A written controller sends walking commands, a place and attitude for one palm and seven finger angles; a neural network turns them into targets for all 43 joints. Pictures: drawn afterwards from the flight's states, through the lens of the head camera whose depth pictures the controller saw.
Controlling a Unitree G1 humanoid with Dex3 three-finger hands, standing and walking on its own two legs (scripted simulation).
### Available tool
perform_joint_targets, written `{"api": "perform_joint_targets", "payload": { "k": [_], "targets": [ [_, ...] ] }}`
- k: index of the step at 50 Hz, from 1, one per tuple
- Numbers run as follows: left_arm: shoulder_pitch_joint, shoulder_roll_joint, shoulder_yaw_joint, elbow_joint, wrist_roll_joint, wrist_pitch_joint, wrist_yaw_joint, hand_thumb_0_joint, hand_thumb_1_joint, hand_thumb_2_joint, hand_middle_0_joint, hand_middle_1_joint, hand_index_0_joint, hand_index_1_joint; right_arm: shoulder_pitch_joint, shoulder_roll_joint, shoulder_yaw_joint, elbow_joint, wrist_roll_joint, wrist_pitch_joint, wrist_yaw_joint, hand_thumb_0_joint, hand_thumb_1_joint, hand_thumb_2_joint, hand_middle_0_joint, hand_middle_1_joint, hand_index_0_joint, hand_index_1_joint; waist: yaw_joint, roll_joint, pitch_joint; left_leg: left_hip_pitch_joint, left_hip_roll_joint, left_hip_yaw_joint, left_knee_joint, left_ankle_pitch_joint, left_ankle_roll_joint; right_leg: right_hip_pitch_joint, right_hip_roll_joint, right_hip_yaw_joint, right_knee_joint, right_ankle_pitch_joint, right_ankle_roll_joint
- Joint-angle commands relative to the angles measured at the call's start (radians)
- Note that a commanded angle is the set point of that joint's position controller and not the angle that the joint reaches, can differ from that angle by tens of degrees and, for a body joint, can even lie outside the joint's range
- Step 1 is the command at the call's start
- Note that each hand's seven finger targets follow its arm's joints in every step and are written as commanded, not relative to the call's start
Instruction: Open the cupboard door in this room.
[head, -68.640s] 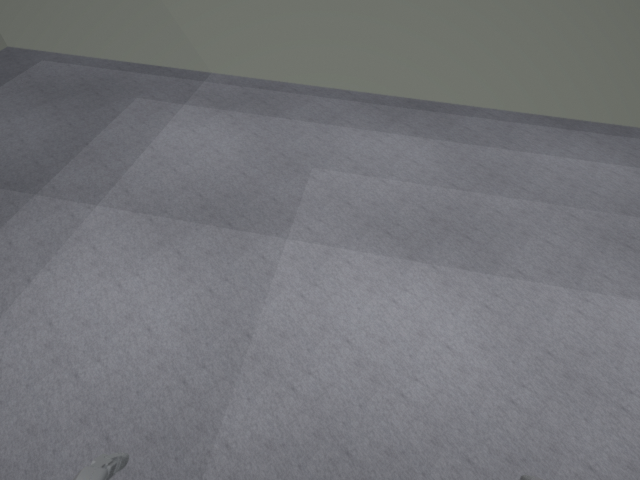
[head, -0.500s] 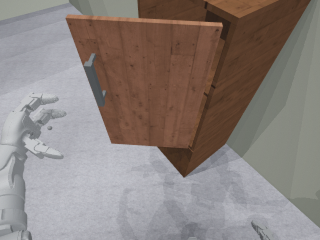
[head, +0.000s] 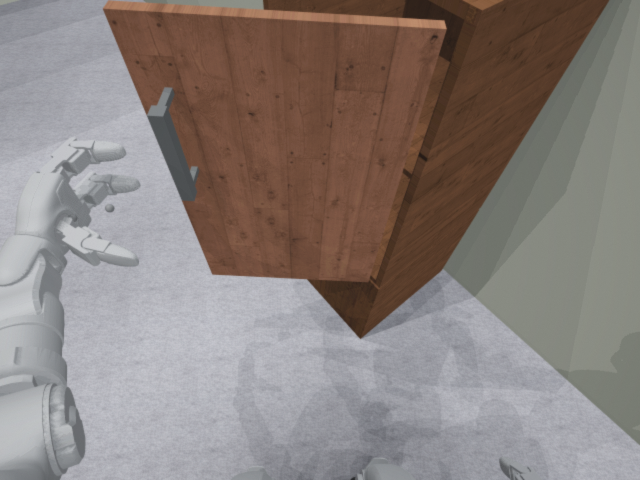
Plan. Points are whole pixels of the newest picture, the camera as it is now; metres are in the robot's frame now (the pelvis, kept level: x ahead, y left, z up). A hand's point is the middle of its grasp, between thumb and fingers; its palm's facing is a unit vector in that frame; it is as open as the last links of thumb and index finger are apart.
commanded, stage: move the hooked fingers beside the handle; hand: left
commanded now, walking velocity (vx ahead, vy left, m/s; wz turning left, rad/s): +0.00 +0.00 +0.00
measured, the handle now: (178, 148) +0.53 +0.20 +0.08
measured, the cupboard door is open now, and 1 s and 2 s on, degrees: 48 48 48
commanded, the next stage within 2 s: slide the fingers in behind the handle in 1.34 s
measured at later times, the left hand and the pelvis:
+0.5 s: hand (128, 168) +0.47 +0.25 +0.09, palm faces -0.03 -1.00 -0.02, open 14.0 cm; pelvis +0.00 +0.00 -0.01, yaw -1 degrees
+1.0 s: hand (127, 169) +0.48 +0.26 +0.08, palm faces -0.04 -1.00 -0.02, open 14.0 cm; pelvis +0.01 +0.01 -0.01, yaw -1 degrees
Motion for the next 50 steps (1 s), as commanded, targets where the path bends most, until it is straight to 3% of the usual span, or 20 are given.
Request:
{"api": "perform_joint_targets", "payload": {
  "k": [1,3,6,7,8,15,18,20,24,25,29,30,32,36,38,42,44,45,47,50],
  "targets": [
    [-0.467,0.299,0.059,-0.168,-0.028,-0.092,-0.014,0.0,-0.5,0.3,-0.3,-1.2,-0.3,-1.2,0.076,-0.169,-0.063,-0.068,-0.005,-0.017,-0.015,0.0,-0.9,-0.9,0.2,0.3,0.2,0.3,-0.028,0.074,-0.389,0.154,-0.009,-0.035,-0.088,0.326,0.007,0.196,0.028,0.045,-0.053,0.277,-0.017],
    [-0.484,0.307,0.055,-0.148,-0.021,-0.091,-0.018,0.0,-0.5,0.3,-0.3,-1.2,-0.3,-1.2,0.085,-0.17,-0.062,-0.065,-0.006,-0.009,-0.017,0.0,-0.9,-0.9,0.2,0.3,0.2,0.3,-0.025,0.105,-0.402,0.156,-0.011,-0.035,-0.08,0.357,0.007,0.191,0.028,0.044,-0.041,0.295,-0.022],
    [-0.496,0.358,0.082,-0.076,0.007,-0.079,-0.008,0.0,-0.5,0.3,-0.3,-1.2,-0.3,-1.2,0.106,-0.175,-0.063,-0.05,-0.008,0.006,-0.015,0.0,-0.9,-0.9,0.2,0.3,0.2,0.3,-0.03,0.077,-0.378,0.118,-0.008,-0.039,-0.075,0.339,0.009,0.171,0.026,0.042,-0.039,0.282,-0.016],
    [-0.503,0.327,0.048,-0.06,0.015,-0.075,-0.008,0.0,-0.5,0.3,-0.3,-1.2,-0.3,-1.2,0.104,-0.172,-0.06,-0.054,-0.008,0.01,-0.011,0.0,-0.9,-0.9,0.2,0.3,0.2,0.3,-0.036,0.11,-0.359,0.114,-0.01,-0.037,-0.078,0.333,0.008,0.153,0.026,0.042,-0.039,0.273,-0.017],
    [-0.513,0.341,0.063,-0.056,0.011,-0.076,-0.007,0.0,-0.5,0.3,-0.3,-1.2,-0.3,-1.2,0.113,-0.175,-0.06,-0.059,-0.01,0.015,-0.011,0.0,-0.9,-0.9,0.2,0.3,0.2,0.3,-0.034,0.078,-0.371,0.113,-0.008,-0.041,-0.071,0.353,0.01,0.159,0.029,0.038,-0.031,0.285,-0.021],
    [-0.557,0.406,0.114,-0.056,0.018,-0.106,0.003,0.0,-0.5,0.3,-0.3,-1.2,-0.3,-1.2,0.144,-0.179,-0.066,-0.059,-0.018,0.044,-0.001,0.0,-0.9,-0.9,0.2,0.3,0.2,0.3,-0.029,0.108,-0.469,0.13,-0.005,-0.036,-0.052,0.393,0.008,0.185,0.035,0.047,-0.016,0.325,-0.016],
    [-0.58,0.442,0.129,0.011,0.023,-0.095,0.004,0.0,-0.5,0.3,-0.3,-1.2,-0.3,-1.2,0.153,-0.185,-0.062,-0.059,-0.014,0.059,-0.003,0.0,-0.9,-0.9,0.2,0.3,0.2,0.3,-0.045,0.032,-0.411,0.037,-0.007,-0.026,-0.048,0.325,0.02,0.206,0.037,0.057,-0.023,0.312,-0.013],
    [-0.596,0.477,0.13,0.061,0.045,-0.078,-0.002,0.0,-0.5,0.3,-0.3,-1.2,-0.3,-1.2,0.16,-0.192,-0.057,-0.057,-0.011,0.068,-0.005,0.0,-0.9,-0.9,0.2,0.3,0.2,0.3,-0.055,0.049,-0.375,-0.002,-0.01,-0.02,-0.049,0.278,0.021,0.19,0.033,0.066,-0.032,0.284,-0.007],
    [-0.656,0.452,0.091,0.015,0.064,-0.098,-0.009,0.0,-0.5,0.3,-0.3,-1.2,-0.3,-1.2,0.181,-0.186,-0.06,-0.053,-0.019,0.077,-0.002,0.0,-0.9,-0.9,0.2,0.3,0.2,0.3,-0.065,0.162,-0.445,0.091,-0.005,-0.03,-0.029,0.353,0.016,0.129,0.04,0.058,-0.014,0.295,-0.014],
    [-0.678,0.451,0.087,0.012,0.061,-0.103,-0.011,0.0,-0.5,0.3,-0.3,-1.2,-0.3,-1.2,0.185,-0.188,-0.06,-0.049,-0.02,0.079,-0.002,0.0,-0.9,-0.9,0.2,0.3,0.2,0.3,-0.078,0.152,-0.45,0.105,0.0,-0.035,-0.025,0.358,0.015,0.109,0.042,0.054,-0.014,0.287,-0.013],
    [-0.64,0.384,0.064,0.042,0.025,-0.099,-0.033,0.0,-0.5,0.3,-0.3,-1.2,-0.3,-1.2,0.193,-0.189,-0.063,-0.048,-0.021,0.087,0.004,0.0,-0.9,-0.9,0.2,0.3,0.2,0.3,-0.077,0.122,-0.474,0.12,0.004,-0.039,-0.022,0.386,0.013,0.107,0.047,0.046,-0.011,0.302,-0.012],
    [-0.623,0.428,0.102,0.06,0.027,-0.091,-0.031,0.0,-0.5,0.3,-0.3,-1.2,-0.3,-1.2,0.197,-0.195,-0.064,-0.044,-0.023,0.09,0.003,0.0,-0.9,-0.9,0.2,0.3,0.2,0.3,-0.067,0.117,-0.46,0.102,0.004,-0.039,-0.021,0.381,0.013,0.107,0.045,0.045,-0.009,0.299,-0.013],
    [-0.621,0.427,0.085,0.087,0.042,-0.068,-0.026,0.0,-0.5,0.3,-0.3,-1.2,-0.3,-1.2,0.196,-0.195,-0.06,-0.051,-0.019,0.098,0.004,0.0,-0.9,-0.9,0.2,0.3,0.2,0.3,-0.076,0.087,-0.409,0.046,0.001,-0.036,-0.027,0.326,0.018,0.099,0.043,0.046,-0.014,0.27,-0.01],
    [-0.618,0.461,0.114,-0.004,0.059,-0.087,-0.001,0.0,-0.5,0.3,-0.3,-1.2,-0.3,-1.2,0.202,-0.189,-0.064,-0.071,-0.028,0.107,0.01,0.0,-0.9,-0.9,0.2,0.3,0.2,0.3,-0.049,0.154,-0.478,0.105,0.002,-0.038,-0.02,0.413,0.012,0.108,0.045,0.043,0.005,0.31,-0.014],
    [-0.63,0.426,0.091,-0.048,0.053,-0.104,0.007,0.0,-0.5,0.3,-0.3,-1.2,-0.3,-1.2,0.202,-0.183,-0.066,-0.075,-0.028,0.111,0.014,0.0,-0.9,-0.9,0.2,0.3,0.2,0.3,-0.061,0.143,-0.492,0.139,0.007,-0.044,-0.01,0.46,0.01,0.096,0.051,0.037,0.011,0.329,-0.016],
    [-0.604,0.45,0.137,-0.051,0.03,-0.11,0.006,0.0,-0.5,0.3,-0.3,-1.2,-0.3,-1.2,0.194,-0.187,-0.069,-0.076,-0.025,0.115,0.017,0.0,-0.9,-0.9,0.2,0.3,0.2,0.3,-0.049,0.132,-0.509,0.135,0.007,-0.043,-0.015,0.45,0.009,0.133,0.053,0.039,0.005,0.336,-0.015],
    [-0.618,0.429,0.109,-0.02,0.033,-0.099,-0.004,0.0,-0.5,0.3,-0.3,-1.2,-0.3,-1.2,0.189,-0.184,-0.064,-0.069,-0.022,0.119,0.014,0.0,-0.9,-0.9,0.2,0.3,0.2,0.3,-0.065,0.133,-0.469,0.123,0.007,-0.039,-0.013,0.433,0.011,0.113,0.054,0.038,0.002,0.33,-0.014],
    [-0.606,0.463,0.13,0.003,0.045,-0.093,-0.001,0.0,-0.5,0.3,-0.3,-1.2,-0.3,-1.2,0.192,-0.188,-0.066,-0.066,-0.023,0.12,0.012,0.0,-0.9,-0.9,0.2,0.3,0.2,0.3,-0.059,0.125,-0.439,0.102,0.006,-0.044,-0.016,0.425,0.012,0.107,0.052,0.036,0.002,0.32,-0.015],
    [-0.62,0.403,0.069,0.005,0.058,-0.08,0.001,0.0,-0.5,0.3,-0.3,-1.2,-0.3,-1.2,0.186,-0.182,-0.062,-0.069,-0.021,0.12,0.013,0.0,-0.9,-0.9,0.2,0.3,0.2,0.3,-0.073,0.16,-0.397,0.102,0.005,-0.044,-0.022,0.393,0.011,0.064,0.049,0.032,-0.003,0.283,-0.015],
    [-0.618,0.368,0.049,-0.007,0.048,-0.087,0.0,0.0,-0.5,0.3,-0.3,-1.2,-0.3,-1.2,0.19,-0.183,-0.063,-0.066,-0.024,0.118,0.014,0.0,-0.9,-0.9,0.2,0.3,0.2,0.3,-0.076,0.165,-0.43,0.17,0.013,-0.057,-0.013,0.457,0.001,0.033,0.054,0.024,0.0,0.284,-0.017]
  ]
}}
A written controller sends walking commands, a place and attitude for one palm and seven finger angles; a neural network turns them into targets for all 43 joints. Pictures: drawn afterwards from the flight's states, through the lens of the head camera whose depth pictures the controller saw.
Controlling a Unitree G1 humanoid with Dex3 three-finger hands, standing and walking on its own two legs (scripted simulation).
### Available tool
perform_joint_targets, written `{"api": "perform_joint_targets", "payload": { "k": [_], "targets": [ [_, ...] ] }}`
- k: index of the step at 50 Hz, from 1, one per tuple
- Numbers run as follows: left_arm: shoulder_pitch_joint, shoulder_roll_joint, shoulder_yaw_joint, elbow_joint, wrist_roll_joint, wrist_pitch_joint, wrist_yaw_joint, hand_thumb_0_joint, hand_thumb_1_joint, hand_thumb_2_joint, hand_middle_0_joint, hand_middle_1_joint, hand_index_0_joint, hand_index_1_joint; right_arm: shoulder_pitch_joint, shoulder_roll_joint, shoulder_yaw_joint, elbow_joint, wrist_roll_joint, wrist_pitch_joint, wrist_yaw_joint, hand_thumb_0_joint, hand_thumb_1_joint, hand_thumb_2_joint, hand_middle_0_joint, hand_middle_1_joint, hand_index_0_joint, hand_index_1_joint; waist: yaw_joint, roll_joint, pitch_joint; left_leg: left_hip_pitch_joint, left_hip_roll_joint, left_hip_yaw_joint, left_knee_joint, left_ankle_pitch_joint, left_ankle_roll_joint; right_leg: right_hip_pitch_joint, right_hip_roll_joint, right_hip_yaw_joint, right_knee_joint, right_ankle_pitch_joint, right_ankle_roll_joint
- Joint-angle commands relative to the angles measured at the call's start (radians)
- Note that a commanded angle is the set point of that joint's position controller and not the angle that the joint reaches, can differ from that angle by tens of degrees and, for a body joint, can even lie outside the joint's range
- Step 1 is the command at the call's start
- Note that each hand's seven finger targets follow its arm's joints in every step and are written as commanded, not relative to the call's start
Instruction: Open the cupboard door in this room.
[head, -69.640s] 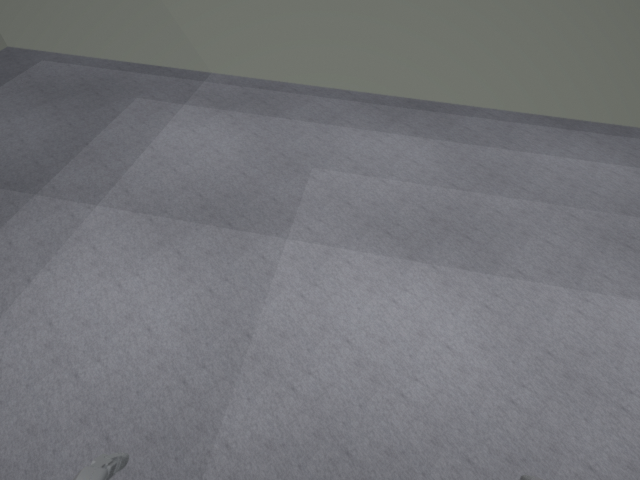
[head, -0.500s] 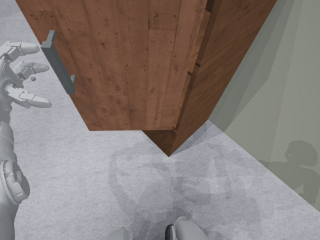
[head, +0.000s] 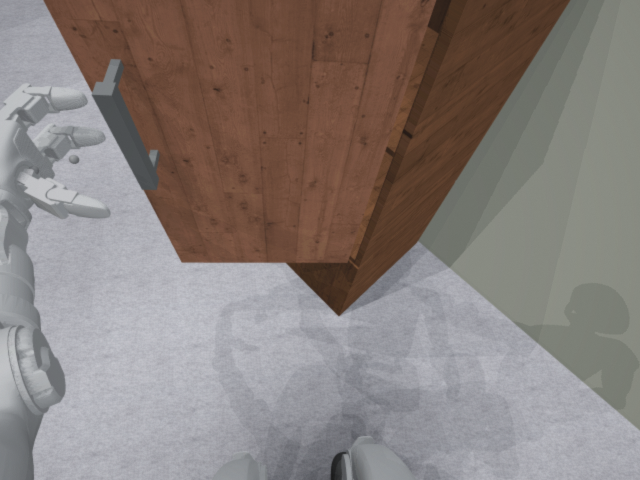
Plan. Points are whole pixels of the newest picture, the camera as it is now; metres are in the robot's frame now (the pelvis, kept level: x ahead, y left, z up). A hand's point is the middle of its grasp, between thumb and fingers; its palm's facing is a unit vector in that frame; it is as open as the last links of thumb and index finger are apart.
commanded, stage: move the hooked fingers beside the handle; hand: left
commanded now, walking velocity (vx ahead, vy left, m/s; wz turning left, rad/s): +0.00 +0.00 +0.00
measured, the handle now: (134, 131) +0.52 +0.21 +0.09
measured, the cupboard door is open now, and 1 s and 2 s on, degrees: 48 48 49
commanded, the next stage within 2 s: slide the fingers in behind the handle in 0.34 s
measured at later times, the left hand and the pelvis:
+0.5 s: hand (72, 162) +0.46 +0.26 +0.10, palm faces +0.00 -1.00 -0.02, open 14.0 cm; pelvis +0.00 -0.01 +0.00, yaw +0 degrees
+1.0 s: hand (117, 158) +0.47 +0.22 +0.09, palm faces -0.03 -1.00 -0.03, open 13.9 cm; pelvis +0.00 -0.01 +0.00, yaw +0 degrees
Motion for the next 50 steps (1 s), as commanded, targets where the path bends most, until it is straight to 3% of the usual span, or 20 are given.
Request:
{"api": "perform_joint_targets", "payload": {
  "k": [1,3,4,6,11,12,15,18,22,27,28,31,34,36,39,40,43,46,48,50],
  "targets": [
    [-0.418,0.26,0.011,-0.241,-0.028,-0.071,-0.003,0.0,-0.5,0.3,-0.3,-1.2,-0.3,-1.2,0.14,-0.191,-0.071,-0.045,-0.01,-0.018,-0.012,0.0,-0.9,-0.9,0.2,0.3,0.2,0.3,-0.006,0.15,-0.434,0.318,-0.004,-0.062,-0.091,0.512,-0.007,0.169,0.034,0.021,-0.042,0.308,-0.022],
    [-0.416,0.202,-0.021,-0.269,-0.049,-0.077,-0.008,0.0,-0.5,0.3,-0.3,-1.2,-0.3,-1.2,0.14,-0.186,-0.072,-0.05,-0.009,-0.02,-0.01,0.0,-0.9,-0.9,0.2,0.3,0.2,0.3,-0.009,0.176,-0.462,0.371,0.0,-0.068,-0.084,0.596,-0.014,0.157,0.038,0.014,-0.034,0.334,-0.026],
    [-0.406,0.218,-0.001,-0.28,-0.052,-0.079,-0.007,0.0,-0.5,0.3,-0.3,-1.2,-0.3,-1.2,0.142,-0.187,-0.074,-0.043,-0.011,-0.02,-0.009,0.0,-0.9,-0.9,0.2,0.3,0.2,0.3,0.006,0.173,-0.489,0.386,0.003,-0.075,-0.081,0.629,-0.021,0.165,0.037,0.014,-0.032,0.343,-0.024],
    [-0.39,0.192,-0.013,-0.26,-0.056,-0.069,0.001,0.0,-0.5,0.3,-0.3,-1.2,-0.3,-1.2,0.134,-0.185,-0.074,-0.043,-0.01,-0.018,-0.005,0.0,-0.9,-0.9,0.2,0.3,0.2,0.3,0.0,0.132,-0.46,0.359,0.001,-0.071,-0.085,0.591,-0.016,0.168,0.036,0.013,-0.039,0.333,-0.02],
    [-0.353,0.267,0.042,-0.238,-0.026,-0.052,0.039,0.0,-0.5,0.3,-0.3,-1.2,-0.3,-1.2,0.128,-0.185,-0.07,-0.057,-0.009,-0.011,-0.003,0.0,-0.9,-0.9,0.2,0.3,0.2,0.3,0.022,0.105,-0.414,0.269,-0.01,-0.056,-0.098,0.523,-0.006,0.221,0.031,0.02,-0.035,0.342,-0.021],
    [-0.351,0.253,0.026,-0.243,-0.019,-0.053,0.046,0.0,-0.5,0.3,-0.3,-1.2,-0.3,-1.2,0.122,-0.18,-0.069,-0.062,-0.006,-0.009,-0.002,0.0,-0.9,-0.9,0.2,0.3,0.2,0.3,0.018,0.115,-0.405,0.261,-0.012,-0.049,-0.102,0.505,-0.003,0.226,0.03,0.023,-0.038,0.343,-0.02],
    [-0.336,0.301,0.07,-0.29,-0.018,-0.077,0.056,0.0,-0.5,0.3,-0.3,-1.2,-0.3,-1.2,0.119,-0.179,-0.07,-0.075,-0.007,-0.01,-0.002,0.0,-0.9,-0.9,0.2,0.3,0.2,0.3,0.039,0.149,-0.458,0.287,-0.013,-0.046,-0.096,0.548,-0.007,0.261,0.03,0.03,-0.031,0.377,-0.024],
    [-0.351,0.277,0.053,-0.304,-0.038,-0.089,0.04,0.0,-0.5,0.3,-0.3,-1.2,-0.3,-1.2,0.114,-0.178,-0.069,-0.079,-0.004,-0.011,-0.005,0.0,-0.9,-0.9,0.2,0.3,0.2,0.3,0.023,0.111,-0.464,0.274,-0.014,-0.039,-0.093,0.523,0.001,0.293,0.035,0.036,-0.035,0.395,-0.024],
    [-0.353,0.252,0.019,-0.226,-0.037,-0.07,0.008,0.0,-0.5,0.3,-0.3,-1.2,-0.3,-1.2,0.105,-0.182,-0.065,-0.065,0.003,-0.014,-0.013,0.0,-0.9,-0.9,0.2,0.3,0.2,0.3,0.002,0.082,-0.385,0.211,-0.02,-0.031,-0.109,0.399,0.009,0.273,0.03,0.039,-0.056,0.338,-0.019],
    [-0.373,0.177,-0.047,-0.239,-0.043,-0.064,-0.008,0.0,-0.5,0.3,-0.3,-1.2,-0.3,-1.2,0.106,-0.182,-0.066,-0.054,-0.001,-0.025,-0.017,0.0,-0.9,-0.9,0.2,0.3,0.2,0.3,-0.002,0.147,-0.385,0.269,-0.018,-0.045,-0.112,0.396,0.002,0.2,0.027,0.029,-0.061,0.28,-0.026],
    [-0.411,0.128,-0.086,-0.256,-0.055,-0.068,-0.008,0.0,-0.5,0.3,-0.3,-1.2,-0.3,-1.2,0.104,-0.178,-0.065,-0.053,-0.001,-0.029,-0.017,0.0,-0.9,-0.9,0.2,0.3,0.2,0.3,-0.022,0.153,-0.378,0.292,-0.016,-0.048,-0.107,0.412,0.003,0.174,0.031,0.025,-0.06,0.278,-0.027],
    [-0.447,0.176,-0.042,-0.213,-0.055,-0.064,0.018,0.0,-0.5,0.3,-0.3,-1.2,-0.3,-1.2,0.111,-0.188,-0.065,-0.037,-0.001,-0.032,-0.02,0.0,-0.9,-0.9,0.2,0.3,0.2,0.3,-0.025,0.062,-0.364,0.227,-0.017,-0.057,-0.114,0.327,0.006,0.191,0.028,0.028,-0.064,0.232,-0.02],
    [-0.48,0.199,-0.029,-0.236,-0.036,-0.074,0.049,0.0,-0.5,0.3,-0.3,-1.2,-0.3,-1.2,0.11,-0.183,-0.063,-0.038,-0.005,-0.04,-0.019,0.0,-0.9,-0.9,0.2,0.3,0.2,0.3,-0.011,0.135,-0.415,0.235,-0.025,-0.053,-0.107,0.335,0.002,0.205,0.023,0.036,-0.05,0.239,-0.024],
    [-0.469,0.23,-0.007,-0.218,-0.015,-0.076,0.074,0.0,-0.5,0.3,-0.3,-1.2,-0.3,-1.2,0.115,-0.182,-0.062,-0.037,-0.007,-0.042,-0.017,0.0,-0.9,-0.9,0.2,0.3,0.2,0.3,-0.008,0.11,-0.4,0.211,-0.024,-0.051,-0.102,0.323,0.006,0.207,0.023,0.04,-0.05,0.234,-0.021],
    [-0.476,0.237,-0.002,-0.267,0.0,-0.094,0.098,0.0,-0.5,0.3,-0.3,-1.2,-0.3,-1.2,0.118,-0.175,-0.062,-0.049,-0.009,-0.042,-0.011,0.0,-0.9,-0.9,0.2,0.3,0.2,0.3,0.005,0.145,-0.481,0.24,-0.026,-0.048,-0.094,0.386,0.003,0.248,0.025,0.044,-0.034,0.292,-0.021],
    [-0.442,0.277,0.038,-0.258,0.002,-0.095,0.104,0.0,-0.5,0.3,-0.3,-1.2,-0.3,-1.2,0.122,-0.178,-0.063,-0.05,-0.01,-0.041,-0.01,0.0,-0.9,-0.9,0.2,0.3,0.2,0.3,0.02,0.128,-0.492,0.232,-0.023,-0.048,-0.094,0.398,0.001,0.271,0.025,0.043,-0.03,0.307,-0.022],
    [-0.436,0.233,0.008,-0.26,-0.011,-0.091,0.097,0.0,-0.5,0.3,-0.3,-1.2,-0.3,-1.2,0.115,-0.173,-0.061,-0.062,-0.007,-0.039,-0.007,0.0,-0.9,-0.9,0.2,0.3,0.2,0.3,0.006,0.099,-0.466,0.202,-0.024,-0.035,-0.096,0.381,0.008,0.296,0.029,0.045,-0.035,0.322,-0.021],
    [-0.407,0.191,-0.016,-0.301,-0.018,-0.089,0.088,0.0,-0.5,0.3,-0.3,-1.2,-0.3,-1.2,0.114,-0.171,-0.068,-0.064,-0.004,-0.038,-0.005,0.0,-0.9,-0.9,0.2,0.3,0.2,0.3,0.013,0.146,-0.491,0.26,-0.021,-0.035,-0.101,0.425,0.003,0.28,0.03,0.043,-0.04,0.343,-0.022],
    [-0.402,0.123,-0.06,-0.295,-0.034,-0.082,0.085,0.0,-0.5,0.3,-0.3,-1.2,-0.3,-1.2,0.119,-0.167,-0.068,-0.06,-0.004,-0.039,-0.003,0.0,-0.9,-0.9,0.2,0.3,0.2,0.3,-0.003,0.133,-0.454,0.279,-0.017,-0.042,-0.103,0.447,0.003,0.247,0.035,0.032,-0.046,0.337,-0.023],
    [-0.386,0.133,-0.043,-0.243,-0.036,-0.066,0.09,0.0,-0.5,0.3,-0.3,-1.2,-0.3,-1.2,0.122,-0.173,-0.07,-0.044,-0.004,-0.036,-0.002,0.0,-0.9,-0.9,0.2,0.3,0.2,0.3,-0.004,0.084,-0.401,0.238,-0.016,-0.04,-0.108,0.395,0.004,0.239,0.034,0.03,-0.055,0.312,-0.02]
  ]
}}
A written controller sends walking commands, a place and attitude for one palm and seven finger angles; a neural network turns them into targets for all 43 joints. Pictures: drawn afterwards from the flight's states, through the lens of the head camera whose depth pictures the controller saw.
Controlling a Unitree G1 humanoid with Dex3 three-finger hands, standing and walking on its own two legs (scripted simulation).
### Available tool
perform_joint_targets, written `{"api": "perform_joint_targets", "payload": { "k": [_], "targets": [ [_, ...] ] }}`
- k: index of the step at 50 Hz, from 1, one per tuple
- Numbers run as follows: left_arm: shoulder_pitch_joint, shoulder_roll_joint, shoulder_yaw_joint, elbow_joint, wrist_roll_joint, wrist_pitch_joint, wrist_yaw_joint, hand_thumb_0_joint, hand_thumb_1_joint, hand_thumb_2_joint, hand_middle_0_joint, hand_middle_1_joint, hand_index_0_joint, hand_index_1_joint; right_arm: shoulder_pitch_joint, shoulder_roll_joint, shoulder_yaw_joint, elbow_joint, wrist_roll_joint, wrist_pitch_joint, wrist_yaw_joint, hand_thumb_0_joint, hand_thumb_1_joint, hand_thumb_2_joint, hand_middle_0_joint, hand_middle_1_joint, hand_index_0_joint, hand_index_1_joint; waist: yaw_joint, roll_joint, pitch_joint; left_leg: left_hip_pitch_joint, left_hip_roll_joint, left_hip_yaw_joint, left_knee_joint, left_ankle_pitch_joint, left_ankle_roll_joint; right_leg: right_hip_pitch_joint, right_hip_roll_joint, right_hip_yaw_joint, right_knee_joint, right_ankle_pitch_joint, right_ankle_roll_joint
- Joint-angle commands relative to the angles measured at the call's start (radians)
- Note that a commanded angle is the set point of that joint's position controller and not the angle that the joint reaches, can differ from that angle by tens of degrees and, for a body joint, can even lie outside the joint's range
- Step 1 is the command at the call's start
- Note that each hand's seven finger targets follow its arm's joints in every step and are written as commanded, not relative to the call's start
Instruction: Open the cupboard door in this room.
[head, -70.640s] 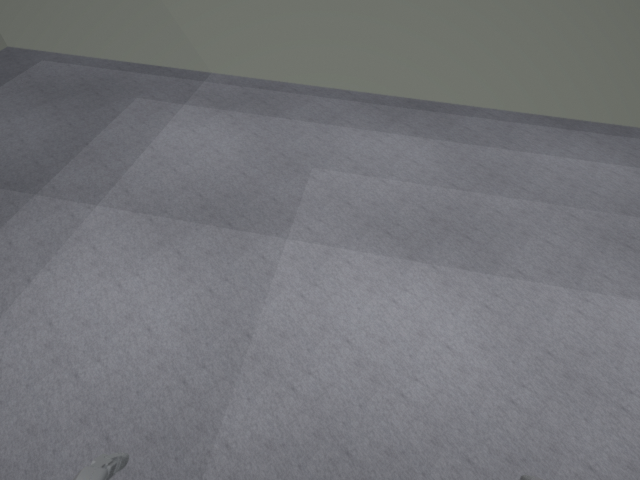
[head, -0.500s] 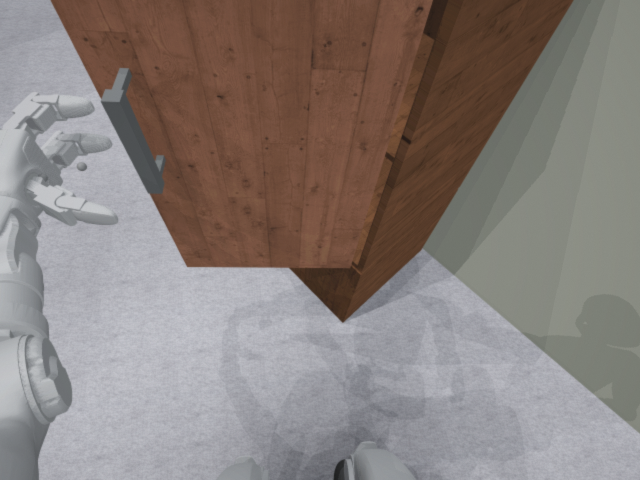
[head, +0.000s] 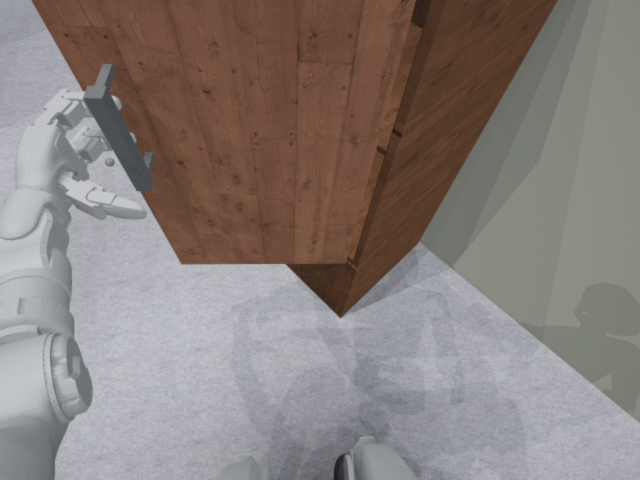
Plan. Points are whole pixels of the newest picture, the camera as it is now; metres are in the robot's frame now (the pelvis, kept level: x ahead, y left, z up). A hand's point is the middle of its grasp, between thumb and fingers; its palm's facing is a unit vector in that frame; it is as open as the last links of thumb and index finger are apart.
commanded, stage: slide the fingers in behind the handle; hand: left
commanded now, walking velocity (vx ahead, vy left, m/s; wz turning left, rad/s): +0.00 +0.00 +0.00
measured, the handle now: (127, 133) +0.52 +0.21 +0.09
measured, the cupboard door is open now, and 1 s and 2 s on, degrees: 48 49 50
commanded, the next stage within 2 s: close the thumb around the handle in 1.04 s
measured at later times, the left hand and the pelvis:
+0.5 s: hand (138, 168) +0.47 +0.19 +0.09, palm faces -0.03 -1.00 -0.01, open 14.0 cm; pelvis +0.01 +0.00 +0.00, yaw +0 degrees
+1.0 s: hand (140, 175) +0.46 +0.19 +0.09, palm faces +0.01 -1.00 -0.02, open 14.2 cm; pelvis -0.01 +0.00 +0.00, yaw +1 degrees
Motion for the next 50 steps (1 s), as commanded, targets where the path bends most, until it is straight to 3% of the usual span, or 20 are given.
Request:
{"api": "perform_joint_targets", "payload": {
  "k": [1,5,6,7,11,13,17,19,25,28,31,32,36,37,39,42,45,47,48,50],
  "targets": [
    [-0.407,0.221,0.007,-0.156,-0.03,-0.041,0.001,0.0,-0.5,0.3,-0.3,-1.2,-0.3,-1.2,0.109,-0.18,-0.064,-0.057,-0.004,-0.019,-0.01,0.0,-0.9,-0.9,0.2,0.3,0.2,0.3,-0.013,0.044,-0.374,0.188,-0.022,-0.037,-0.107,0.349,0.019,0.247,0.028,0.032,-0.07,0.299,-0.006],
    [-0.422,0.214,0.0,-0.157,-0.012,-0.038,0.019,0.0,-0.5,0.3,-0.3,-1.2,-0.3,-1.2,0.112,-0.175,-0.063,-0.057,-0.007,-0.021,-0.009,0.0,-0.9,-0.9,0.2,0.3,0.2,0.3,-0.007,0.084,-0.378,0.191,-0.028,-0.033,-0.107,0.358,0.018,0.244,0.021,0.035,-0.064,0.307,-0.009],
    [-0.425,0.238,0.022,-0.171,-0.009,-0.046,0.028,0.0,-0.5,0.3,-0.3,-1.2,-0.3,-1.2,0.119,-0.176,-0.066,-0.054,-0.009,-0.021,-0.008,0.0,-0.9,-0.9,0.2,0.3,0.2,0.3,-0.004,0.057,-0.393,0.193,-0.026,-0.037,-0.104,0.367,0.019,0.254,0.022,0.036,-0.06,0.314,-0.008],
    [-0.424,0.196,-0.016,-0.18,-0.005,-0.05,0.028,0.0,-0.5,0.3,-0.3,-1.2,-0.3,-1.2,0.114,-0.17,-0.065,-0.059,-0.008,-0.022,-0.005,0.0,-0.9,-0.9,0.2,0.3,0.2,0.3,-0.01,0.072,-0.398,0.195,-0.029,-0.03,-0.102,0.371,0.02,0.254,0.022,0.04,-0.061,0.323,-0.006],
    [-0.382,0.191,-0.003,-0.236,-0.009,-0.072,0.033,0.0,-0.5,0.3,-0.3,-1.2,-0.3,-1.2,0.113,-0.167,-0.071,-0.062,-0.011,-0.023,0.002,0.0,-0.9,-0.9,0.2,0.3,0.2,0.3,0.014,0.106,-0.48,0.261,-0.025,-0.036,-0.09,0.463,0.012,0.273,0.023,0.036,-0.044,0.377,-0.011],
    [-0.387,0.126,-0.047,-0.261,-0.026,-0.071,0.03,0.0,-0.5,0.3,-0.3,-1.2,-0.3,-1.2,0.107,-0.161,-0.072,-0.069,-0.008,-0.023,0.004,0.0,-0.9,-0.9,0.2,0.3,0.2,0.3,0.004,0.111,-0.473,0.287,-0.024,-0.039,-0.088,0.499,0.012,0.261,0.027,0.029,-0.045,0.387,-0.013],
    [-0.381,0.17,0.003,-0.281,-0.031,-0.061,0.057,0.0,-0.5,0.3,-0.3,-1.2,-0.3,-1.2,0.098,-0.166,-0.077,-0.066,-0.006,-0.02,0.002,0.0,-0.9,-0.9,0.2,0.3,0.2,0.3,0.017,0.055,-0.464,0.254,-0.025,-0.037,-0.101,0.467,0.013,0.302,0.023,0.032,-0.052,0.397,-0.009],
    [-0.376,0.165,0.004,-0.305,-0.027,-0.065,0.077,0.0,-0.5,0.3,-0.3,-1.2,-0.3,-1.2,0.09,-0.159,-0.074,-0.069,-0.007,-0.022,0.004,0.0,-0.9,-0.9,0.2,0.3,0.2,0.3,0.024,0.097,-0.466,0.275,-0.027,-0.034,-0.099,0.488,0.011,0.294,0.023,0.032,-0.051,0.406,-0.01],
    [-0.363,0.093,-0.048,-0.277,-0.008,-0.075,0.115,0.0,-0.5,0.3,-0.3,-1.2,-0.3,-1.2,0.077,-0.152,-0.075,-0.066,-0.007,-0.028,0.01,0.0,-0.9,-0.9,0.2,0.3,0.2,0.3,0.014,0.065,-0.396,0.261,-0.028,-0.035,-0.11,0.427,0.009,0.265,0.024,0.028,-0.061,0.353,-0.01],
    [-0.4,0.052,-0.083,-0.303,-0.011,-0.082,0.119,0.0,-0.5,0.3,-0.3,-1.2,-0.3,-1.2,0.071,-0.151,-0.073,-0.07,-0.007,-0.034,0.008,0.0,-0.9,-0.9,0.2,0.3,0.2,0.3,0.004,0.081,-0.421,0.274,-0.033,-0.034,-0.114,0.422,0.01,0.274,0.022,0.028,-0.057,0.355,-0.013],
    [-0.361,0.068,-0.065,-0.314,-0.01,-0.092,0.118,0.0,-0.5,0.3,-0.3,-1.2,-0.3,-1.2,0.069,-0.151,-0.076,-0.064,-0.008,-0.04,0.011,0.0,-0.9,-0.9,0.2,0.3,0.2,0.3,0.023,0.062,-0.461,0.291,-0.029,-0.036,-0.108,0.454,0.006,0.297,0.021,0.031,-0.053,0.381,-0.013],
    [-0.374,0.017,-0.109,-0.325,-0.012,-0.093,0.114,0.0,-0.5,0.3,-0.3,-1.2,-0.3,-1.2,0.06,-0.145,-0.074,-0.065,-0.007,-0.042,0.012,0.0,-0.9,-0.9,0.2,0.3,0.2,0.3,0.01,0.074,-0.45,0.293,-0.031,-0.03,-0.11,0.447,0.007,0.293,0.021,0.031,-0.058,0.385,-0.011],
    [-0.372,0.065,-0.072,-0.297,-0.011,-0.102,0.116,0.0,-0.5,0.3,-0.3,-1.2,-0.3,-1.2,0.059,-0.15,-0.074,-0.054,-0.005,-0.042,0.007,0.0,-0.9,-0.9,0.2,0.3,0.2,0.3,0.018,0.043,-0.417,0.252,-0.033,-0.031,-0.115,0.413,0.009,0.307,0.02,0.034,-0.059,0.378,-0.013],
    [-0.413,0.027,-0.111,-0.299,-0.009,-0.103,0.115,0.0,-0.5,0.3,-0.3,-1.2,-0.3,-1.2,0.054,-0.147,-0.071,-0.052,-0.004,-0.044,0.006,0.0,-0.9,-0.9,0.2,0.3,0.2,0.3,-0.003,0.034,-0.393,0.248,-0.034,-0.031,-0.119,0.378,0.012,0.285,0.02,0.033,-0.064,0.352,-0.01],
    [-0.442,0.03,-0.106,-0.298,-0.007,-0.113,0.116,0.0,-0.5,0.3,-0.3,-1.2,-0.3,-1.2,0.056,-0.148,-0.073,-0.043,-0.006,-0.05,0.004,0.0,-0.9,-0.9,0.2,0.3,0.2,0.3,0.004,0.082,-0.401,0.275,-0.035,-0.04,-0.116,0.379,0.007,0.259,0.019,0.03,-0.061,0.325,-0.015],
    [-0.451,0.038,-0.102,-0.249,-0.006,-0.112,0.12,0.0,-0.5,0.3,-0.3,-1.2,-0.3,-1.2,0.057,-0.151,-0.071,-0.033,-0.005,-0.054,0.0,0.0,-0.9,-0.9,0.2,0.3,0.2,0.3,-0.007,0.037,-0.371,0.241,-0.037,-0.038,-0.12,0.32,0.011,0.25,0.018,0.033,-0.072,0.289,-0.011],
    [-0.474,0.013,-0.129,-0.278,0.0,-0.125,0.117,0.0,-0.5,0.3,-0.3,-1.2,-0.3,-1.2,0.057,-0.149,-0.071,-0.032,-0.007,-0.062,0.001,0.0,-0.9,-0.9,0.2,0.3,0.2,0.3,-0.002,0.104,-0.422,0.3,-0.035,-0.053,-0.115,0.374,0.002,0.225,0.017,0.024,-0.054,0.294,-0.017],
    [-0.482,0.0,-0.138,-0.274,-0.002,-0.123,0.118,0.0,-0.5,0.3,-0.3,-1.2,-0.3,-1.2,0.06,-0.151,-0.073,-0.026,-0.009,-0.065,0.003,0.0,-0.9,-0.9,0.2,0.3,0.2,0.3,-0.007,0.09,-0.432,0.305,-0.034,-0.054,-0.11,0.376,0.002,0.219,0.017,0.024,-0.057,0.293,-0.014],
    [-0.473,0.015,-0.121,-0.254,-0.006,-0.123,0.12,0.0,-0.5,0.3,-0.3,-1.2,-0.3,-1.2,0.07,-0.154,-0.074,-0.024,-0.01,-0.065,0.001,0.0,-0.9,-0.9,0.2,0.3,0.2,0.3,-0.009,0.038,-0.429,0.291,-0.034,-0.057,-0.105,0.385,0.007,0.232,0.021,0.022,-0.054,0.305,-0.014],
    [-0.483,0.039,-0.106,-0.254,-0.003,-0.122,0.12,0.0,-0.5,0.3,-0.3,-1.2,-0.3,-1.2,0.066,-0.156,-0.073,-0.021,-0.011,-0.064,0.002,0.0,-0.9,-0.9,0.2,0.3,0.2,0.3,-0.005,0.054,-0.432,0.269,-0.037,-0.052,-0.111,0.359,0.006,0.248,0.017,0.028,-0.056,0.304,-0.012]
  ]
}}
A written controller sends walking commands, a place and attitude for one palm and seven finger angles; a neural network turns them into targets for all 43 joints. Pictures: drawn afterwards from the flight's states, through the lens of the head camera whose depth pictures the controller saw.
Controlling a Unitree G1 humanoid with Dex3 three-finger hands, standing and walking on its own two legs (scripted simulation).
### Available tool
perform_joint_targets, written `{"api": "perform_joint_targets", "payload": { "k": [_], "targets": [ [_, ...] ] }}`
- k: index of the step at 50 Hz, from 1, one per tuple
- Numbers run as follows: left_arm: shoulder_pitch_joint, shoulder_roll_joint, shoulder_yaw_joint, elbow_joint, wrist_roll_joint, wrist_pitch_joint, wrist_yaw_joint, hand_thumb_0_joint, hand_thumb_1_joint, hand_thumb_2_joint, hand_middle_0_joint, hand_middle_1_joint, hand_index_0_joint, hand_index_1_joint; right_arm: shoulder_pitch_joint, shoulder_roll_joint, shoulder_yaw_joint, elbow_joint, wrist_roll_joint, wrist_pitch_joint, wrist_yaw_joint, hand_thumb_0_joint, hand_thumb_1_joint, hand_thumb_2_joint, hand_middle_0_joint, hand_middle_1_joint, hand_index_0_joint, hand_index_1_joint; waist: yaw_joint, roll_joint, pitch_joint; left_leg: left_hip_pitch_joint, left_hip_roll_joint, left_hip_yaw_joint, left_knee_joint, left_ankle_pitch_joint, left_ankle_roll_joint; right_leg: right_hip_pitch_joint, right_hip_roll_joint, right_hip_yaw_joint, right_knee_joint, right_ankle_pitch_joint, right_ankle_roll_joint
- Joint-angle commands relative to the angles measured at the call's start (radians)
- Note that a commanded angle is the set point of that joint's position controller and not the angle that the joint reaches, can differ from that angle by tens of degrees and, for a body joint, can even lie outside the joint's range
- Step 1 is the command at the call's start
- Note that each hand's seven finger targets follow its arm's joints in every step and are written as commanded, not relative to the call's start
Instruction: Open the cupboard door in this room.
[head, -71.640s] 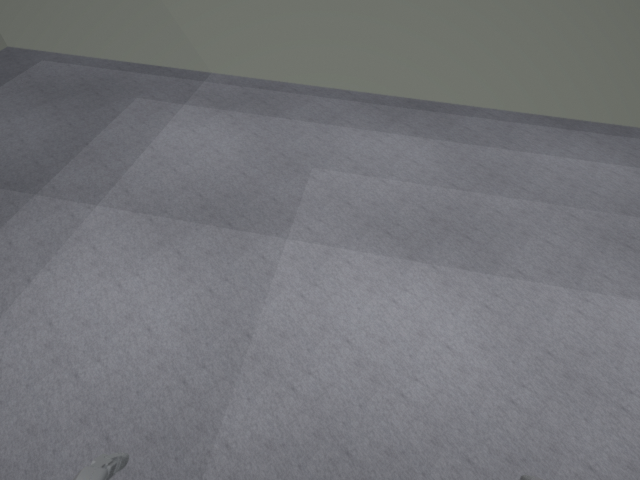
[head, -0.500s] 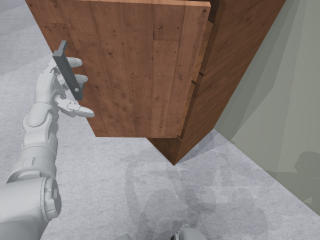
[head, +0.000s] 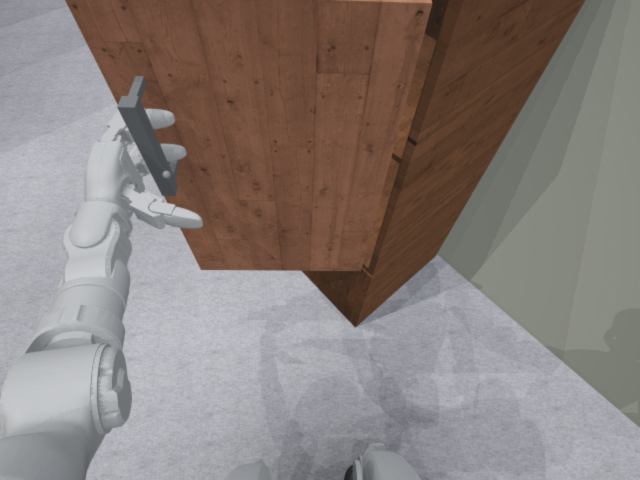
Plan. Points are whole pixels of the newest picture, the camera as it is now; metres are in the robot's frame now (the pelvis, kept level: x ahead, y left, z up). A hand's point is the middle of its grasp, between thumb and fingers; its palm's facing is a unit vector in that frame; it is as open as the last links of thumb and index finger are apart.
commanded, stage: slide the fingers in behind the handle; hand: left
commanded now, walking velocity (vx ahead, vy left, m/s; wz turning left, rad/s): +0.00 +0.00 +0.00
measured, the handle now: (155, 141) +0.53 +0.20 +0.09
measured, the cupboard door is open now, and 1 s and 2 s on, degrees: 49 50 93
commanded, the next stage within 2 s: close the thumb around the handle in 0.04 s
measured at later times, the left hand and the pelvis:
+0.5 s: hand (165, 176) +0.46 +0.18 +0.09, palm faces -0.02 -1.00 -0.02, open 10.6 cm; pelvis +0.00 +0.00 +0.00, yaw +0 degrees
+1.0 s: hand (164, 172) +0.47 +0.18 +0.09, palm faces -0.05 -1.00 -0.01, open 5.5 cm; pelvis +0.00 +0.00 +0.00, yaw -1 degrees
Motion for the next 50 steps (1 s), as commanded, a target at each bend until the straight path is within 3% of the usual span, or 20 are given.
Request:
{"api": "perform_joint_targets", "payload": {
  "k": [1,4,5,7,9,10,13,14,17,21,26,28,32,34,37,39,42,47,48,50],
  "targets": [
    [-0.501,0.182,-0.004,-0.236,0.005,-0.082,-0.027,0.0,-0.5,0.3,-0.3,-1.2,-0.3,-1.2,0.103,-0.16,-0.054,-0.066,-0.004,-0.028,-0.01,0.0,-0.9,-0.9,0.2,0.3,0.2,0.3,-0.044,0.05,-0.434,0.225,-0.018,-0.038,-0.099,0.33,0.011,0.21,0.037,0.04,-0.068,0.301,-0.01],
    [-0.498,0.163,-0.013,-0.249,-0.001,-0.086,-0.03,0.0,-0.5,0.3,-0.3,-1.2,-0.3,-1.2,0.104,-0.157,-0.055,-0.065,-0.005,-0.031,-0.01,0.0,-0.9,-0.9,0.2,0.3,0.2,0.3,-0.042,0.068,-0.453,0.253,-0.017,-0.041,-0.095,0.36,0.01,0.202,0.038,0.036,-0.066,0.313,-0.011],
    [-0.487,0.204,0.021,-0.245,0.0,-0.086,-0.03,0.0,-0.5,0.3,-0.3,-1.2,-0.3,-1.2,0.106,-0.161,-0.054,-0.063,-0.006,-0.03,-0.011,0.0,-0.9,-0.9,0.2,0.3,0.2,0.3,-0.03,0.075,-0.457,0.239,-0.018,-0.037,-0.093,0.363,0.009,0.221,0.037,0.041,-0.064,0.324,-0.012],
    [-0.494,0.179,-0.007,-0.229,0.001,-0.079,-0.032,0.0,-0.5,0.3,-0.3,-1.2,-0.3,-1.2,0.098,-0.158,-0.05,-0.067,-0.003,-0.028,-0.011,0.0,-0.9,-0.9,0.2,0.3,0.2,0.3,-0.044,0.058,-0.41,0.207,-0.019,-0.031,-0.1,0.324,0.013,0.213,0.036,0.041,-0.073,0.308,-0.01],
    [-0.518,0.163,-0.018,-0.221,-0.001,-0.081,-0.034,0.0,-0.388,0.348,-0.308,-1.212,-0.308,-1.212,0.101,-0.158,-0.051,-0.063,-0.004,-0.031,-0.011,0.0,-0.9,-0.9,0.2,0.3,0.2,0.3,-0.049,0.064,-0.401,0.214,-0.018,-0.038,-0.1,0.308,0.013,0.192,0.039,0.038,-0.073,0.284,-0.011],
    [-0.507,0.221,0.028,-0.217,0.003,-0.083,-0.03,0.0,-0.332,0.372,-0.312,-1.218,-0.312,-1.218,0.107,-0.165,-0.054,-0.06,-0.005,-0.03,-0.012,0.0,-0.9,-0.9,0.2,0.3,0.2,0.3,-0.038,0.062,-0.412,0.209,-0.018,-0.04,-0.099,0.311,0.012,0.201,0.038,0.04,-0.069,0.284,-0.013],
    [-0.493,0.181,-0.002,-0.27,-0.004,-0.091,-0.037,0.0,-0.164,0.444,-0.324,-1.236,-0.324,-1.236,0.104,-0.156,-0.053,-0.075,-0.006,-0.034,-0.01,0.0,-0.9,-0.9,0.2,0.3,0.2,0.3,-0.032,0.094,-0.472,0.25,-0.021,-0.038,-0.094,0.372,0.012,0.225,0.039,0.04,-0.061,0.328,-0.015],
    [-0.454,0.19,0.015,-0.25,-0.007,-0.088,-0.038,0.0,-0.108,0.468,-0.328,-1.242,-0.328,-1.242,0.105,-0.157,-0.054,-0.07,-0.005,-0.032,-0.009,0.0,-0.9,-0.9,0.2,0.3,0.2,0.3,-0.023,0.085,-0.467,0.253,-0.017,-0.04,-0.093,0.383,0.007,0.221,0.039,0.036,-0.061,0.331,-0.015],
    [-0.475,0.194,0.01,-0.25,-0.01,-0.081,-0.038,0.0,0.06,0.54,-0.34,-1.26,-0.34,-1.26,0.099,-0.159,-0.053,-0.071,-0.002,-0.03,-0.01,0.0,-0.9,-0.9,0.2,0.3,0.2,0.3,-0.037,0.031,-0.428,0.203,-0.017,-0.032,-0.101,0.332,0.013,0.239,0.038,0.042,-0.072,0.321,-0.009],
    [-0.457,0.165,-0.01,-0.277,-0.006,-0.086,-0.038,0.0,0.284,0.636,-0.356,-1.284,-0.356,-1.284,0.097,-0.155,-0.055,-0.076,-0.002,-0.03,-0.009,0.0,-0.9,-0.9,0.2,0.3,0.2,0.3,-0.03,0.085,-0.456,0.261,-0.015,-0.038,-0.097,0.39,0.008,0.213,0.039,0.035,-0.063,0.334,-0.014],
    [-0.483,0.134,-0.038,-0.275,-0.006,-0.086,-0.025,0.0,0.564,0.756,-0.376,-1.314,-0.376,-1.314,0.097,-0.155,-0.057,-0.065,-0.003,-0.032,-0.006,0.0,-0.9,-0.9,0.2,0.3,0.2,0.3,-0.047,0.074,-0.417,0.267,-0.012,-0.044,-0.098,0.37,0.006,0.177,0.041,0.03,-0.07,0.308,-0.011],
    [-0.477,0.156,-0.02,-0.284,-0.006,-0.09,-0.022,0.0,0.676,0.804,-0.384,-1.326,-0.384,-1.326,0.102,-0.159,-0.058,-0.067,-0.004,-0.034,-0.007,0.0,-0.9,-0.9,0.2,0.3,0.2,0.3,-0.038,0.059,-0.436,0.264,-0.014,-0.045,-0.096,0.384,0.008,0.198,0.041,0.031,-0.067,0.316,-0.014],
    [-0.491,0.186,0.003,-0.227,-0.003,-0.077,-0.027,0.0,0.9,0.9,-0.4,-1.35,-0.4,-1.35,0.098,-0.16,-0.053,-0.058,-0.002,-0.032,-0.011,0.0,-0.9,-0.9,0.2,0.3,0.2,0.3,-0.042,0.023,-0.395,0.197,-0.019,-0.036,-0.102,0.315,0.013,0.22,0.037,0.04,-0.075,0.304,-0.01],
    [-0.493,0.187,0.005,-0.244,-0.003,-0.083,-0.033,0.0,0.9,0.9,-0.4,-1.35,-0.4,-1.35,0.095,-0.158,-0.053,-0.062,-0.004,-0.033,-0.013,0.0,-0.9,-0.9,0.2,0.3,0.2,0.3,-0.036,0.064,-0.437,0.222,-0.022,-0.035,-0.098,0.347,0.012,0.233,0.035,0.042,-0.067,0.329,-0.011],
    [-0.456,0.219,0.039,-0.221,-0.01,-0.072,-0.042,0.0,0.9,0.9,-0.4,-1.35,-0.4,-1.35,0.097,-0.159,-0.051,-0.065,-0.004,-0.029,-0.013,0.0,-0.9,-0.9,0.2,0.3,0.2,0.3,-0.027,0.029,-0.435,0.199,-0.021,-0.029,-0.094,0.362,0.015,0.259,0.036,0.044,-0.068,0.355,-0.01],
    [-0.451,0.208,0.025,-0.2,-0.011,-0.064,-0.05,0.0,0.9,0.9,-0.4,-1.35,-0.4,-1.35,0.094,-0.157,-0.047,-0.07,-0.002,-0.026,-0.015,0.0,-0.9,-0.9,0.2,0.3,0.2,0.3,-0.033,0.027,-0.41,0.171,-0.022,-0.026,-0.097,0.347,0.016,0.258,0.035,0.044,-0.066,0.352,-0.009],
    [-0.437,0.244,0.057,-0.225,-0.01,-0.062,-0.054,0.0,0.9,0.9,-0.4,-1.35,-0.4,-1.35,0.096,-0.161,-0.051,-0.079,-0.003,-0.022,-0.015,0.0,-0.9,-0.9,0.2,0.3,0.2,0.3,-0.018,0.048,-0.438,0.189,-0.021,-0.028,-0.096,0.363,0.013,0.261,0.034,0.043,-0.062,0.356,-0.012],
    [-0.428,0.202,0.029,-0.229,-0.015,-0.056,-0.054,0.0,0.9,0.9,-0.4,-1.35,-0.4,-1.35,0.094,-0.156,-0.052,-0.087,-0.001,-0.02,-0.012,0.0,-0.9,-0.9,0.2,0.3,0.2,0.3,-0.024,0.049,-0.419,0.2,-0.018,-0.027,-0.096,0.365,0.012,0.238,0.038,0.039,-0.066,0.344,-0.011],
    [-0.4,0.267,0.085,-0.22,-0.016,-0.058,-0.052,0.0,0.9,0.9,-0.4,-1.35,-0.4,-1.35,0.1,-0.163,-0.051,-0.091,-0.003,-0.018,-0.015,0.0,-0.9,-0.9,0.2,0.3,0.2,0.3,-0.008,0.039,-0.424,0.183,-0.02,-0.024,-0.094,0.374,0.016,0.26,0.038,0.042,-0.062,0.354,-0.013],
    [-0.349,0.255,0.079,-0.247,-0.018,-0.055,-0.055,0.0,0.9,0.9,-0.4,-1.35,-0.4,-1.35,0.092,-0.16,-0.051,-0.105,0.0,-0.014,-0.012,0.0,-0.9,-0.9,0.2,0.3,0.2,0.3,0.005,0.045,-0.452,0.186,-0.02,-0.019,-0.102,0.376,0.013,0.284,0.036,0.043,-0.06,0.365,-0.013]
  ]
}}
